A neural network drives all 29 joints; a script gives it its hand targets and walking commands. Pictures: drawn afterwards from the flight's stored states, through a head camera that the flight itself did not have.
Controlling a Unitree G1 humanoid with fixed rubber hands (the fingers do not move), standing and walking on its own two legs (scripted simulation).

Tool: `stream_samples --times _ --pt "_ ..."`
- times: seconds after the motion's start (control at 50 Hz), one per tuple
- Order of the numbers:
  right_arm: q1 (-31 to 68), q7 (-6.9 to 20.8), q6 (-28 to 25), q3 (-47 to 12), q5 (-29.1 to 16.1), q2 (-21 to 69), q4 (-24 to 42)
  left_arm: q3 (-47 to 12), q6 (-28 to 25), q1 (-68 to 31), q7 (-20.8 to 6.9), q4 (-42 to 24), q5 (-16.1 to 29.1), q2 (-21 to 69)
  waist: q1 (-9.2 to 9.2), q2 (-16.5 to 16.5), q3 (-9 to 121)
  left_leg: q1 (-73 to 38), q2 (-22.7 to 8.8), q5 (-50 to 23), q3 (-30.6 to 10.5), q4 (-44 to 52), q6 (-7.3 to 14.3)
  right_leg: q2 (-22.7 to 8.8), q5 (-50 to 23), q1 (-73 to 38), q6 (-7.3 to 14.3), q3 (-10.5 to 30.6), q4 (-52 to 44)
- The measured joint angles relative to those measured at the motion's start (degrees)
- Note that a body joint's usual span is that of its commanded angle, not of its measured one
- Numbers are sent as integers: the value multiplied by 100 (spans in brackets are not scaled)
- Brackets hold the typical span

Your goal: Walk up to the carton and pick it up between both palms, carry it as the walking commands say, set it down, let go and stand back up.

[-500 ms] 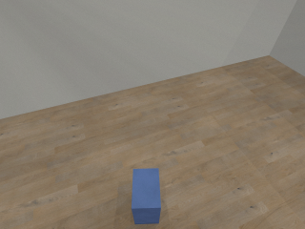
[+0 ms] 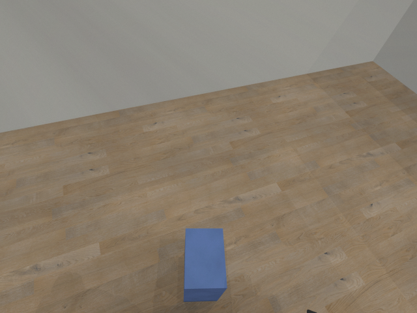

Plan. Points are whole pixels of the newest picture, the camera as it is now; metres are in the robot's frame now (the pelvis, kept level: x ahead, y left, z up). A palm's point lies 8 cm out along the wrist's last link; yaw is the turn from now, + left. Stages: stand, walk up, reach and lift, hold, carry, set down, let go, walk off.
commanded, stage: walk up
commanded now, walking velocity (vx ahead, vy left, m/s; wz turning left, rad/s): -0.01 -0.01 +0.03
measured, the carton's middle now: (202, 266) +0.36 -0.02 -0.62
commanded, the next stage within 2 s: stand in 0.92 s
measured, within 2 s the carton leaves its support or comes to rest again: neither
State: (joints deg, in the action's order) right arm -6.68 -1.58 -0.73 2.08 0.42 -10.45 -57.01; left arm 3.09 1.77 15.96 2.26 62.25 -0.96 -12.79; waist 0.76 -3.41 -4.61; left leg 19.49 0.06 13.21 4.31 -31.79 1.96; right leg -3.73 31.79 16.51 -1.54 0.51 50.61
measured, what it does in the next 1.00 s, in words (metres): steps on the spot: right foot, then left foot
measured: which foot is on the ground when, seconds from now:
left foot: down 0.00-0.30, up 0.32-0.60, down 0.62-1.00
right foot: up 0.00-0.28, down 0.30-1.00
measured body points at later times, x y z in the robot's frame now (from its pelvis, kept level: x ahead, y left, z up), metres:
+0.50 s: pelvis -0.05 -0.04 +0.02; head -0.03 -0.06 +0.47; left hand +0.02 +0.20 -0.12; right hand -0.02 -0.29 -0.14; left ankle -0.08 +0.10 -0.69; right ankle -0.04 -0.13 -0.73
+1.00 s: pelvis -0.07 -0.02 +0.01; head -0.06 -0.02 +0.46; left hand -0.07 +0.20 -0.15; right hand -0.10 -0.24 -0.14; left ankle -0.10 +0.09 -0.73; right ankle -0.04 -0.13 -0.73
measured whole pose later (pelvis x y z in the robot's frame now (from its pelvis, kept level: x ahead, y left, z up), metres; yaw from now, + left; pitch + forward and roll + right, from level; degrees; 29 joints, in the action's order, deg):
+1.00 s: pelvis -0.07 -0.02 +0.01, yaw +1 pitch -1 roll +0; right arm -19.2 -2.5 -0.1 1.5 0.6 -7.1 -64.9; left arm 2.5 0.3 17.0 1.9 61.7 -0.6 -8.7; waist -0.7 -0.6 -1.2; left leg 5.9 -0.6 14.8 2.0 -21.7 0.2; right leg -0.3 9.1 11.2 0.5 -3.4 21.3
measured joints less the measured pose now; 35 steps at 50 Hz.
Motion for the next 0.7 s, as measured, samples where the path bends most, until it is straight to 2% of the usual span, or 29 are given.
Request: stream_samples --times 0.16,0.22,0.28,0.3,0.36,0.4,0.44,0.52,0.62,0.7 --pt "-257 -86 119 47 20 -94 -168 37 182 -760 -14 -491 2 78 -244 289 -64 -70 -81 -409 -106 474 7 229 -310 590 -35 -125 42" --pt "-332 -80 204 83 60 -170 -171 39 203 -916 -24 -605 -10 69 -294 394 -33 15 -112 -486 -137 464 -54 258 -528 420 33 -181 -503" --pt "-400 -46 284 123 64 -254 -194 20 135 -918 -33 -658 -7 58 -283 465 53 149 -138 -509 -144 336 -152 273 -1013 -68 142 -280 -1601" --pt "-422 -35 304 125 53 -292 -202 19 87 -878 -36 -664 -22 69 -261 506 74 212 -167 -479 -150 223 -187 293 -1310 -198 193 -305 -1944" --pt "-477 -20 411 129 27 -310 -248 -12 -8 -694 -56 -627 -51 140 -205 537 129 412 -63 631 -389 -702 -278 315 -1610 -279 323 -328 -2090" --pt "-527 29 414 128 47 -288 -295 -69 -41 -550 -63 -588 -53 169 -193 461 212 430 54 734 -493 -1334 -268 268 -1755 -415 353 -310 -2378" --pt "-608 60 360 107 57 -279 -329 -106 -71 -468 -69 -545 -43 211 -189 414 283 284 95 733 -525 -1566 -250 249 -1916 -526 372 -306 -2665" --pt "-757 36 268 51 -13 -218 -416 -110 -174 -415 -60 -437 -39 304 -159 401 402 -351 -8 820 -472 -810 -282 313 -2172 -631 402 -359 -3071" --pt "-758 -48 115 -5 -79 -76 -507 -73 -214 -342 -60 -264 23 365 -198 505 425 -1268 -243 215 -350 988 -222 515 -2145 -436 370 -510 -2885" --pt "-793 -56 73 -21 -61 179 -647 -59 -217 -240 -69 -212 72 345 -119 243 377 -1353 -144 190 -258 1072 -266 415 -2177 -462 304 -424 -2864"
